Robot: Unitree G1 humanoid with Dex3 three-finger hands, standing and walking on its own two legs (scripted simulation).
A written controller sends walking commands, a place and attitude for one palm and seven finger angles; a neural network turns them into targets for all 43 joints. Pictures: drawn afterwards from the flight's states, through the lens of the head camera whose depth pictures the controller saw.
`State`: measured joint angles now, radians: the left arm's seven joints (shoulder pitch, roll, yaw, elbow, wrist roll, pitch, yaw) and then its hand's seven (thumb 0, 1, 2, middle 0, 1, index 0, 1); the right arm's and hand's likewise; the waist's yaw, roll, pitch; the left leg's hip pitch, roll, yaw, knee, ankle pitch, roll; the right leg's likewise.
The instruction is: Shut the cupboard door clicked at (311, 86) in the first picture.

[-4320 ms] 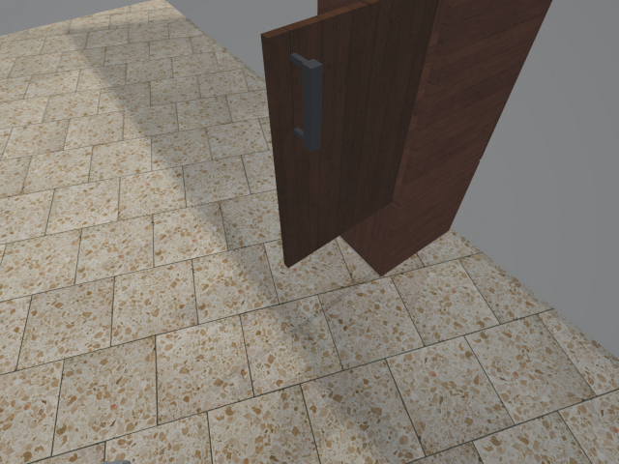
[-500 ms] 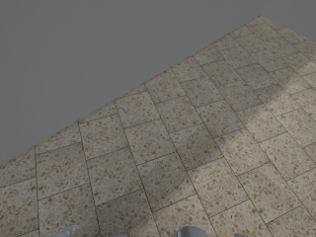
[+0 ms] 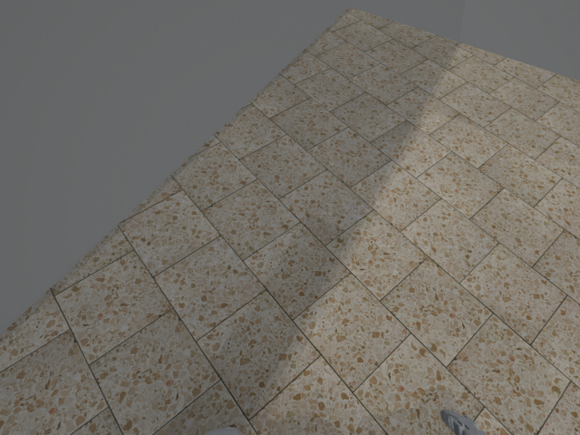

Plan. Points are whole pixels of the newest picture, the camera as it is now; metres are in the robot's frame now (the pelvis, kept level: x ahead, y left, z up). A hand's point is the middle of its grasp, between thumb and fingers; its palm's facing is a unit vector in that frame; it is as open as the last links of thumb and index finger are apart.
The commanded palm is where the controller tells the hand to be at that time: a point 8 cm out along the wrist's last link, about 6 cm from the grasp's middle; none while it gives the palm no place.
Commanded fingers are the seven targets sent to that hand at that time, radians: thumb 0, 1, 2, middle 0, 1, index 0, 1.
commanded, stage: walk around to get in front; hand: left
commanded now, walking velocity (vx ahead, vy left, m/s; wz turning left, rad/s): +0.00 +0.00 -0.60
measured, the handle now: out of the picture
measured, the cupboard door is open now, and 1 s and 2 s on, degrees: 92 92 92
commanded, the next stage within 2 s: walk to a spot facing it in 1.26 s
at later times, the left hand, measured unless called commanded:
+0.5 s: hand (206, 389) +0.19 +0.14 -0.15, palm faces -0.26 -0.94 -0.24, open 7.4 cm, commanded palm none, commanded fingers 0.00 0.90 0.90 -0.20 -0.30 -0.20 -0.30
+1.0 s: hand (341, 228) +0.52 -0.08 -0.15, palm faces -0.60 -0.77 -0.22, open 7.4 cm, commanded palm none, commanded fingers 0.00 0.90 0.90 -0.20 -0.30 -0.20 -0.30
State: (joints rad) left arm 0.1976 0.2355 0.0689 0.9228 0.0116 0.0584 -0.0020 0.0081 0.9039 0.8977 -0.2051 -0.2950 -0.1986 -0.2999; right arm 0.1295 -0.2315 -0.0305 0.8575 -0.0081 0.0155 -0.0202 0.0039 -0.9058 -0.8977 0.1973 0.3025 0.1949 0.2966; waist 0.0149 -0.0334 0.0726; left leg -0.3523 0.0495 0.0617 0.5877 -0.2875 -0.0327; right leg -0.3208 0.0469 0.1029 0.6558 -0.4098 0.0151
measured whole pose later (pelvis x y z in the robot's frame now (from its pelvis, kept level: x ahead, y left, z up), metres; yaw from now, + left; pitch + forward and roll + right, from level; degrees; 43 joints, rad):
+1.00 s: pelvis +0.26 -0.14 -0.01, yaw -35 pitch +1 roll +0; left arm 0.02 0.25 0.08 0.88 0.03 -0.03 -0.05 0.01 0.91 0.90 -0.20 -0.29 -0.19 -0.30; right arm 0.42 -0.21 -0.02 1.04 -0.02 0.00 0.01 0.00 -0.90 -0.90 0.20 0.30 0.20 0.30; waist -0.05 0.00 0.10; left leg -0.16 0.17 0.19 0.89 -0.52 -0.08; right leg -0.45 -0.02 -0.13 0.67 -0.24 -0.08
